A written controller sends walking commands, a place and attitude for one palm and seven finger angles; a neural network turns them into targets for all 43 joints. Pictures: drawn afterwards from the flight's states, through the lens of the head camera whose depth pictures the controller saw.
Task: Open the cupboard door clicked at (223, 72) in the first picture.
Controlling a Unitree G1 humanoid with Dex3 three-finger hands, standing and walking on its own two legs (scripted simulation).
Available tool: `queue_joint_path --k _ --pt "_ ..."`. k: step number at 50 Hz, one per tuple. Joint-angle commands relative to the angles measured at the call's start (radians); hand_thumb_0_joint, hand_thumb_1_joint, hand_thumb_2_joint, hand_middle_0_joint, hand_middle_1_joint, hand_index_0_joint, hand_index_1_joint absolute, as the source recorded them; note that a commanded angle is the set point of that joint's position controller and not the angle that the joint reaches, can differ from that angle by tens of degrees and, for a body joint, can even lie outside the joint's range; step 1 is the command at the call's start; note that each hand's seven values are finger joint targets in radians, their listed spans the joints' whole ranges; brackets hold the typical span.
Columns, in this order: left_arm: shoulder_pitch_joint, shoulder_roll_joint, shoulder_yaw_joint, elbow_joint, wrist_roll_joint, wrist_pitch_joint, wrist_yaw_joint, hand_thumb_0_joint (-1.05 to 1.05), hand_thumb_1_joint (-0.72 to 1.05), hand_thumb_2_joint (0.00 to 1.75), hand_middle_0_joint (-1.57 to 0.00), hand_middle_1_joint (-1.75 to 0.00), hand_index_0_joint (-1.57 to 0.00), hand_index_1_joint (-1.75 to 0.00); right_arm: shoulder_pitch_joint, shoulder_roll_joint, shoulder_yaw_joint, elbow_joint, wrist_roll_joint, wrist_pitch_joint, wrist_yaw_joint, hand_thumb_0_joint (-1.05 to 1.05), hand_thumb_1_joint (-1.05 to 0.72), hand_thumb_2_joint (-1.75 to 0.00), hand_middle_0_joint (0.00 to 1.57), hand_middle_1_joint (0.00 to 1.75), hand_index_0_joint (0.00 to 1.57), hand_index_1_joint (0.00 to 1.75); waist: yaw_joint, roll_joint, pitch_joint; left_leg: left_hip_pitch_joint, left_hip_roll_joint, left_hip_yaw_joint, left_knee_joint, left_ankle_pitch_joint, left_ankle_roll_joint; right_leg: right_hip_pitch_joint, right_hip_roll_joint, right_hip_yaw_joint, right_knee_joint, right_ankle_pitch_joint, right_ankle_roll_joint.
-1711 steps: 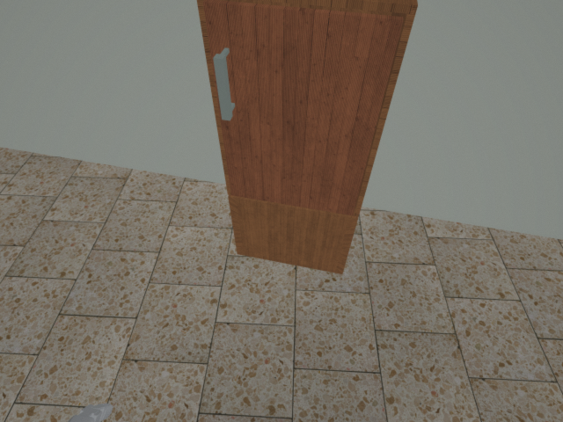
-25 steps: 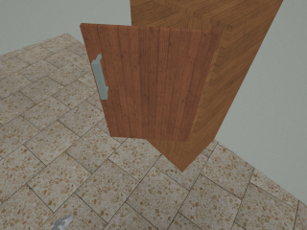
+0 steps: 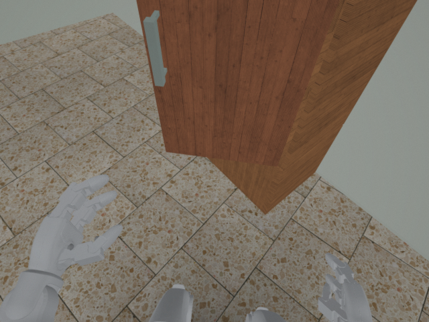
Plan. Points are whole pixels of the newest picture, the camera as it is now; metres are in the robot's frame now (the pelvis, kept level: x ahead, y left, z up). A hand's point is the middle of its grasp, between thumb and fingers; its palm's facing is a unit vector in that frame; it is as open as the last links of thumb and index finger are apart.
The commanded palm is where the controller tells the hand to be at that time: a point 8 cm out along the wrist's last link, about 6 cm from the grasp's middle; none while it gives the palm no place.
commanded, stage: raise the hand with hooked fingers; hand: left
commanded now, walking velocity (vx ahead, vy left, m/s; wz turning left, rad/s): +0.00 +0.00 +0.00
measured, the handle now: (158, 50) +0.66 +0.20 +0.14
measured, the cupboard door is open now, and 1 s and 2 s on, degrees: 42 42 42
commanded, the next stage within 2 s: move the hooked fingers beside the handle in 1.52 s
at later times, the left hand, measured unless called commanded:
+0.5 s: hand (71, 197) +0.28 +0.26 +0.10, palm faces -0.04 -1.00 -0.05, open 12.5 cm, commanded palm +0.25 +0.32 +0.11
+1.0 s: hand (51, 159) +0.31 +0.29 +0.15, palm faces -0.02 -1.00 -0.03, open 14.0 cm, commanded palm +0.29 +0.34 +0.16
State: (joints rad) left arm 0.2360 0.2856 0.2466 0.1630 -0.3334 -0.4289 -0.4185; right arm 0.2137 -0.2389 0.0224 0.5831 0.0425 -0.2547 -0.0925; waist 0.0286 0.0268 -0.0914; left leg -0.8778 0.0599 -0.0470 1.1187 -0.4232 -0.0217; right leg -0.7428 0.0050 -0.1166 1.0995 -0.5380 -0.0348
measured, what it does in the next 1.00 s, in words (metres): rises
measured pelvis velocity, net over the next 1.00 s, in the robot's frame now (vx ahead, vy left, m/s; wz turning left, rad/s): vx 0.03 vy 0.02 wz -0.01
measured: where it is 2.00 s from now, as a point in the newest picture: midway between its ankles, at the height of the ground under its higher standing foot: outside the picture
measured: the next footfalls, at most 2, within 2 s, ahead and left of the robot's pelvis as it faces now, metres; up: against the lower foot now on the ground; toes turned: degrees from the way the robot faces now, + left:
none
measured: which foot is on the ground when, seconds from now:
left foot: down 0.00-1.00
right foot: down 0.00-1.00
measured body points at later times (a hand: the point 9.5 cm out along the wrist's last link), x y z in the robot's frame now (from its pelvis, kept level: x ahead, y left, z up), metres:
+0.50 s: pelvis +0.02 +0.03 +0.03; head +0.06 +0.04 +0.48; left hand +0.27 +0.32 +0.11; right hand +0.18 -0.22 -0.04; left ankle +0.07 +0.13 -0.66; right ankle +0.01 -0.10 -0.66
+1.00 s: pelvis +0.03 +0.02 +0.05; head +0.05 +0.02 +0.50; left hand +0.31 +0.34 +0.15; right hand +0.18 -0.22 -0.03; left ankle +0.07 +0.13 -0.66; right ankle +0.01 -0.10 -0.66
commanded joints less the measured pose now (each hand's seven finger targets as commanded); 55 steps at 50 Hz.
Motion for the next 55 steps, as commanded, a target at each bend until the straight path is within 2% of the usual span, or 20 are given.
queue_joint_path --k 1,4,8,10,12,14,15,19,20,25,31,33,35,39,42,44,49,50,54,55 --pt "-0.12 0.212 0.121 -0.156 -0.027 0.042 -0.013 0.0 0.2 0.6 -0.25 -0.75 -0.25 -0.75 -0.02 -0.147 -0.061 -0.144 0.003 -0.051 -0.019 0.0 -0.9 -0.9 0.2 0.3 0.2 0.3 -0.029 0.02 -0.178 0.218 -0.041 0.014 -0.217 0.045 0.052 0.055 0.004 0.146 -0.332 -0.001 0.024" --pt "-0.076 0.237 0.181 -0.152 -0.049 0.071 0.001 0.0 0.13 0.57 -0.25 -0.8 -0.25 -0.8 -0.024 -0.14 -0.059 -0.155 -0.002 -0.042 -0.009 0.0 -0.9 -0.9 0.2 0.3 0.2 0.3 0.007 0.03 -0.205 0.253 -0.043 0.014 -0.246 0.12 0.048 0.117 0.01 0.121 -0.322 0.095 0.019" --pt "-0.075 0.192 0.157 -0.177 -0.049 0.04 0.022 0.0 0.04 0.53 -0.26 -0.86 -0.26 -0.86 -0.008 -0.139 -0.064 -0.155 -0.005 -0.041 0.006 0.0 -0.9 -0.9 0.2 0.3 0.2 0.3 -0.011 0.011 -0.194 0.298 -0.045 0.019 -0.278 0.147 0.048 0.102 0.019 0.082 -0.316 0.165 0.026" --pt "-0.094 0.202 0.155 -0.171 -0.046 0.028 0.017 0.0 -0.01 0.51 -0.27 -0.88 -0.27 -0.88 0.004 -0.149 -0.065 -0.154 -0.005 -0.042 0.01 0.0 -0.9 -0.9 0.2 0.3 0.2 0.3 -0.018 -0.004 -0.189 0.303 -0.045 0.016 -0.286 0.151 0.048 0.104 0.023 0.076 -0.313 0.176 0.024" --pt "-0.107 0.202 0.145 -0.167 -0.039 0.022 0.009 0.0 -0.06 0.49 -0.27 -0.92 -0.27 -0.92 0.014 -0.156 -0.066 -0.149 -0.003 -0.045 0.011 0.0 -0.9 -0.9 0.2 0.3 0.2 0.3 -0.024 0.028 -0.187 0.327 -0.044 0.016 -0.298 0.141 0.047 0.092 0.024 0.069 -0.316 0.171 0.023" --pt "-0.145 0.22 0.15 -0.173 -0.041 0.024 0.001 0.0 -0.1 0.47 -0.27 -0.94 -0.27 -0.94 0.021 -0.164 -0.066 -0.148 -0.002 -0.046 0.009 0.0 -0.9 -0.9 0.2 0.3 0.2 0.3 -0.03 0.012 -0.184 0.342 -0.043 0.01 -0.306 0.141 0.049 0.094 0.03 0.065 -0.317 0.178 0.021" --pt "-0.162 0.229 0.155 -0.202 -0.042 0.021 -0.001 0.0 -0.13 0.46 -0.27 -0.96 -0.27 -0.96 0.022 -0.166 -0.068 -0.149 0.0 -0.049 0.007 0.0 -0.9 -0.9 0.2 0.3 0.2 0.3 -0.027 0.038 -0.212 0.37 -0.042 0.01 -0.313 0.158 0.049 0.103 0.027 0.063 -0.317 0.197 0.02" --pt "-0.17 0.266 0.19 -0.209 -0.046 0.038 -0.004 0.0 -0.22 0.42 -0.28 -1.02 -0.28 -1.02 0.03 -0.169 -0.063 -0.146 -0.001 -0.05 0.005 0.0 -0.9 -0.9 0.2 0.3 0.2 0.3 -0.017 0.061 -0.225 0.415 -0.041 0.001 -0.335 0.208 0.044 0.136 0.034 0.049 -0.318 0.253 0.012" --pt "-0.18 0.255 0.18 -0.233 -0.046 0.039 -0.005 0.0 -0.24 0.41 -0.28 -1.03 -0.28 -1.03 0.024 -0.165 -0.062 -0.149 0.001 -0.049 0.006 0.0 -0.9 -0.9 0.2 0.3 0.2 0.3 -0.018 0.093 -0.237 0.439 -0.041 0.003 -0.34 0.223 0.043 0.138 0.032 0.048 -0.32 0.268 0.013" --pt "-0.221 0.26 0.178 -0.189 -0.042 0.089 -0.01 0.0 -0.36 0.36 -0.29 -1.11 -0.29 -1.11 0.019 -0.168 -0.053 -0.156 0.005 -0.034 0.004 0.0 -0.9 -0.9 0.2 0.3 0.2 0.3 -0.023 0.088 -0.186 0.462 -0.038 -0.009 -0.38 0.213 0.036 0.144 0.037 0.033 -0.344 0.268 0.012" --pt "-0.318 0.288 0.192 -0.149 -0.043 0.142 -0.038 0.0 -0.5 0.3 -0.3 -1.2 -0.3 -1.2 0.012 -0.169 -0.045 -0.163 0.009 -0.015 -0.004 0.0 -0.9 -0.9 0.2 0.3 0.2 0.3 -0.026 0.083 -0.186 0.5 -0.041 -0.006 -0.408 0.214 0.036 0.178 0.04 0.034 -0.383 0.283 0.011" --pt "-0.347 0.303 0.201 -0.134 -0.044 0.152 -0.047 0.0 -0.5 0.3 -0.3 -1.2 -0.3 -1.2 0.007 -0.169 -0.041 -0.166 0.009 -0.011 -0.007 0.0 -0.9 -0.9 0.2 0.3 0.2 0.3 -0.025 0.083 -0.18 0.503 -0.042 -0.007 -0.418 0.201 0.036 0.183 0.039 0.034 -0.395 0.272 0.012" --pt "-0.381 0.322 0.217 -0.093 -0.051 0.165 -0.061 0.0 -0.5 0.3 -0.3 -1.2 -0.3 -1.2 0.006 -0.173 -0.038 -0.167 0.009 -0.004 -0.012 0.0 -0.9 -0.9 0.2 0.3 0.2 0.3 -0.028 0.043 -0.16 0.493 -0.044 -0.004 -0.422 0.192 0.039 0.195 0.042 0.04 -0.411 0.273 0.012" --pt "-0.45 0.359 0.238 -0.077 -0.055 0.171 -0.083 0.0 -0.5 0.3 -0.3 -1.2 -0.3 -1.2 -0.002 -0.173 -0.033 -0.165 0.011 0.001 -0.018 0.0 -0.9 -0.9 0.2 0.3 0.2 0.3 -0.016 0.094 -0.184 0.519 -0.05 0.005 -0.427 0.211 0.039 0.235 0.04 0.051 -0.427 0.287 0.005" --pt "-0.47 0.369 0.241 -0.06 -0.054 0.179 -0.095 0.0 -0.5 0.3 -0.3 -1.2 -0.3 -1.2 0.001 -0.171 -0.032 -0.165 0.012 0.001 -0.02 0.0 -0.9 -0.9 0.2 0.3 0.2 0.3 -0.021 0.096 -0.197 0.542 -0.049 0.007 -0.436 0.224 0.041 0.238 0.037 0.052 -0.439 0.303 0.01" --pt "-0.48 0.391 0.264 -0.016 -0.067 0.188 -0.104 0.0 -0.5 0.3 -0.3 -1.2 -0.3 -1.2 0.004 -0.176 -0.03 -0.158 0.012 0.002 -0.023 0.0 -0.9 -0.9 0.2 0.3 0.2 0.3 -0.015 0.053 -0.174 0.519 -0.052 0.01 -0.437 0.225 0.043 0.266 0.04 0.059 -0.454 0.308 0.007" --pt "-0.54 0.429 0.285 0.004 -0.07 0.196 -0.121 0.0 -0.5 0.3 -0.3 -1.2 -0.3 -1.2 0.011 -0.179 -0.033 -0.153 0.015 0.002 -0.025 0.0 -0.9 -0.9 0.2 0.3 0.2 0.3 -0.013 0.062 -0.188 0.541 -0.055 0.019 -0.445 0.255 0.047 0.291 0.036 0.068 -0.47 0.342 0.01" --pt "-0.55 0.432 0.281 0.013 -0.068 0.2 -0.124 0.0 -0.5 0.3 -0.3 -1.2 -0.3 -1.2 0.008 -0.179 -0.031 -0.153 0.017 0.001 -0.024 0.0 -0.9 -0.9 0.2 0.3 0.2 0.3 -0.014 0.084 -0.182 0.543 -0.055 0.02 -0.451 0.254 0.045 0.29 0.034 0.069 -0.473 0.344 0.011" --pt "-0.512 0.398 0.263 0.081 -0.08 0.214 -0.143 0.0 -0.5 0.3 -0.3 -1.2 -0.3 -1.2 0.02 -0.181 -0.036 -0.154 0.019 0.002 -0.022 0.0 -0.9 -0.9 0.2 0.3 0.2 0.3 -0.012 0.014 -0.163 0.525 -0.058 0.03 -0.448 0.257 0.051 0.299 0.03 0.08 -0.487 0.36 0.017" --pt "-0.511 0.399 0.259 0.092 -0.078 0.218 -0.147 0.0 -0.5 0.3 -0.3 -1.2 -0.3 -1.2 0.019 -0.183 -0.035 -0.155 0.021 0.004 -0.019 0.0 -0.9 -0.9 0.2 0.3 0.2 0.3 -0.012 0.033 -0.155 0.517 -0.059 0.033 -0.451 0.248 0.049 0.288 0.028 0.081 -0.487 0.353 0.018"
